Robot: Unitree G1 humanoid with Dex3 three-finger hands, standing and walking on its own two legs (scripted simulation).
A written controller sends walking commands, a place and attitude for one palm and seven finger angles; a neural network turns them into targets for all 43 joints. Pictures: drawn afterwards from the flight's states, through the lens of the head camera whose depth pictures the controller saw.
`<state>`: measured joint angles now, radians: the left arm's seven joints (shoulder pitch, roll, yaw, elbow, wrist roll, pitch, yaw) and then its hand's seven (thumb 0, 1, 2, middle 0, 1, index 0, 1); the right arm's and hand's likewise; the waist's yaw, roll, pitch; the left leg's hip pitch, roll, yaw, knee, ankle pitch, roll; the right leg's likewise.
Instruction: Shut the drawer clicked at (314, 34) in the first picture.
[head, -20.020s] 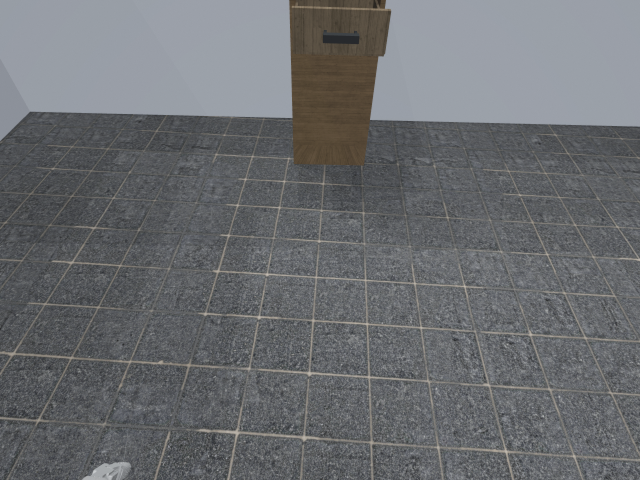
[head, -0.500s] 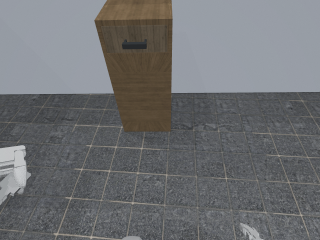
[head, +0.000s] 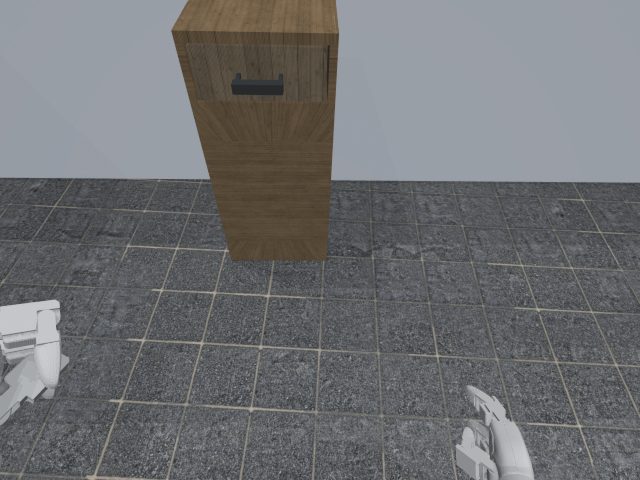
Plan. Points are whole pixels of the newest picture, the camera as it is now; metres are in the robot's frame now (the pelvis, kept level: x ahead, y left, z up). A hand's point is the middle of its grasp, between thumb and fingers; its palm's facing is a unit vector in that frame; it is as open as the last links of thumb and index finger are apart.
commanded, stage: stop stepping back and stand still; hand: left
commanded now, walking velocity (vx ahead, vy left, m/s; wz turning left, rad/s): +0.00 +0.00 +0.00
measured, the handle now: (258, 82) +0.95 +0.20 +0.00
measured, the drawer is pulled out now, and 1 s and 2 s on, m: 0.00 0.00 0.00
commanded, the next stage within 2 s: let the arm hang, fingers relaxed in 0.58 s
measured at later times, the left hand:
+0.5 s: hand (27, 376) +0.17 +0.25 +0.16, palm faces +0.34 -0.82 -0.45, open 3.3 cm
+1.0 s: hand out of the picture +0.03 +0.20 -0.17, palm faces -0.05 -0.97 -0.23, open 3.2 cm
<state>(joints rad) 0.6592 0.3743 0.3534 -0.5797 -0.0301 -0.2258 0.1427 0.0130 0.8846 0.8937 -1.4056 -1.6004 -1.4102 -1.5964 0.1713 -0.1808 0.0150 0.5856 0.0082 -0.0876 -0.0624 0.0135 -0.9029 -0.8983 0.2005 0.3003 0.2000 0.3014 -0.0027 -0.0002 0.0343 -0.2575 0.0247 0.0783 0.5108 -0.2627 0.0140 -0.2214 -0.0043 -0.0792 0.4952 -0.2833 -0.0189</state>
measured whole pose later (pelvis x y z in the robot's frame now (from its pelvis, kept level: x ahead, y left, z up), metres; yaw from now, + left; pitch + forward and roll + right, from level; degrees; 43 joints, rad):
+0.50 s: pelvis -0.02 +0.02 +0.00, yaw +0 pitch +0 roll -1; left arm 0.64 0.37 0.35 -0.57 -0.03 -0.22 0.15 0.01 0.89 0.89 -1.41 -1.60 -1.41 -1.60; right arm 0.21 -0.20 0.01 0.60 0.00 -0.09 -0.08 0.02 -0.90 -0.90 0.20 0.30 0.20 0.30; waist 0.00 0.00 0.03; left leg -0.25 0.01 0.09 0.46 -0.22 0.04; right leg -0.21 -0.02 -0.07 0.43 -0.22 0.00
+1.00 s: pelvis -0.03 +0.01 +0.00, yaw +0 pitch +0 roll +0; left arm 0.29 0.22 -0.01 0.82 0.04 0.05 0.02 0.01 0.90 0.89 -1.06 -1.29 -1.07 -1.25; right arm 0.21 -0.25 0.01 0.92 -0.03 0.01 0.01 0.01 -0.91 -0.90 0.20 0.30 0.20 0.30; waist -0.02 -0.03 0.06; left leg -0.29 0.00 0.08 0.52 -0.22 0.04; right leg -0.27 -0.03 -0.08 0.53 -0.26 -0.01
